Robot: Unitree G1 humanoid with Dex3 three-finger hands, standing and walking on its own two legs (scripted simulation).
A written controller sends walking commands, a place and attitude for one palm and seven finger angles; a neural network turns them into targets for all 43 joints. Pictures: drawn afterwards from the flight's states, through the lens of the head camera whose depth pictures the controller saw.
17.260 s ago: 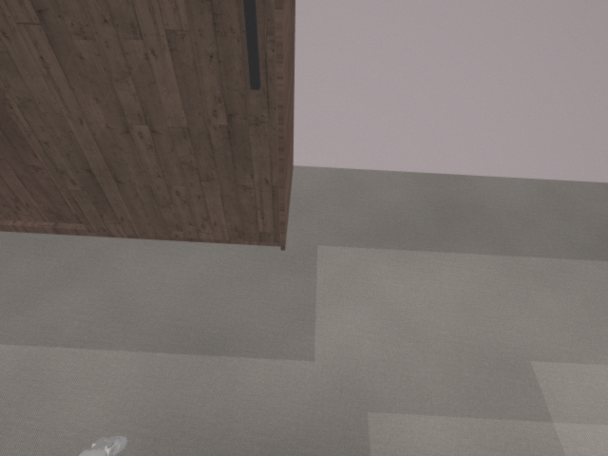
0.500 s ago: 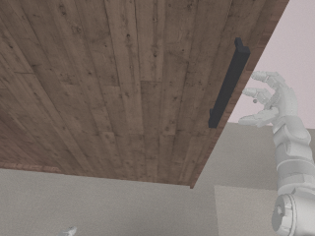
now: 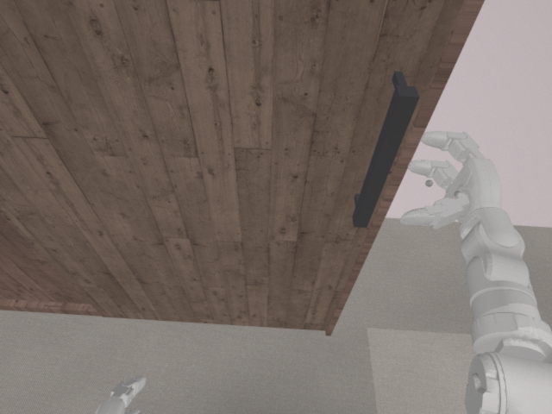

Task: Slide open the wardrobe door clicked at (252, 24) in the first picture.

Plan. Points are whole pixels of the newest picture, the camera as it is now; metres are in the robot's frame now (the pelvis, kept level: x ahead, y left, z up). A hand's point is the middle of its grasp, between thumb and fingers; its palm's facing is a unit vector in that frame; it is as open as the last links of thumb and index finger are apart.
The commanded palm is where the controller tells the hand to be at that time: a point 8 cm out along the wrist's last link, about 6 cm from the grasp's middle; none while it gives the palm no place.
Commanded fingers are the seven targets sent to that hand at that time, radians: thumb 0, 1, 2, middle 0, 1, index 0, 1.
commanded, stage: feel for the door with the fingertips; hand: right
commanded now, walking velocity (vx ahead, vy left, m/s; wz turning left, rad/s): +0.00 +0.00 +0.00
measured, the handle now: (376, 159) +0.47 -0.10 +0.13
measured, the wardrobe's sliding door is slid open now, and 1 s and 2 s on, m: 0.00 0.00 0.00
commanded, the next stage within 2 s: slide the fingers in behind the handle in 0.56 s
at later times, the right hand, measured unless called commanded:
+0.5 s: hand (401, 181) +0.42 -0.13 +0.13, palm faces -0.05 +1.00 +0.02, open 14.0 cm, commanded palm +0.40 -0.19 +0.14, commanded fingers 0.00 0.50 -0.30 0.30 1.20 0.30 1.20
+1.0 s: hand (406, 181) +0.42 -0.14 +0.13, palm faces -0.04 +1.00 +0.01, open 13.9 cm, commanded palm +0.39 -0.18 +0.14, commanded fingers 0.00 0.50 -0.30 0.30 1.20 0.30 1.20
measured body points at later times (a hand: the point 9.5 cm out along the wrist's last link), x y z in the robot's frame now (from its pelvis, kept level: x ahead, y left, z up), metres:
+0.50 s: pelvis -0.01 +0.00 +0.00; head +0.02 +0.01 +0.45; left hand +0.09 +0.26 -0.11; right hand +0.42 -0.18 +0.13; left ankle +0.00 +0.11 -0.73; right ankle -0.02 -0.10 -0.73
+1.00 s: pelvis -0.01 +0.01 +0.00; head +0.02 +0.02 +0.45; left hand +0.07 +0.27 -0.11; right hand +0.42 -0.19 +0.14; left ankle +0.00 +0.11 -0.73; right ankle -0.02 -0.10 -0.73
